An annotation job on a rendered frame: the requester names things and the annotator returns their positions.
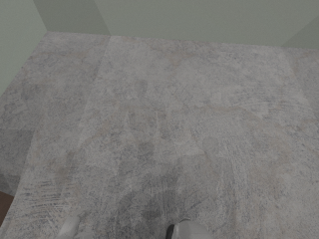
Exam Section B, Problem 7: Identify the robot right thigh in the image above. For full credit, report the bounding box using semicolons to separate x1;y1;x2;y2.
173;220;214;239

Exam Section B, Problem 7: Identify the cabinet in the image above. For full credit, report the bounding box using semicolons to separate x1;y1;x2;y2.
0;191;14;227

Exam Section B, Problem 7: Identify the robot right shin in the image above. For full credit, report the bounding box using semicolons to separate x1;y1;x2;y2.
171;218;191;239

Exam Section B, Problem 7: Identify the left robot hand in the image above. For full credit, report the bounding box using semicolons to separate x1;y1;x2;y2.
57;207;94;239

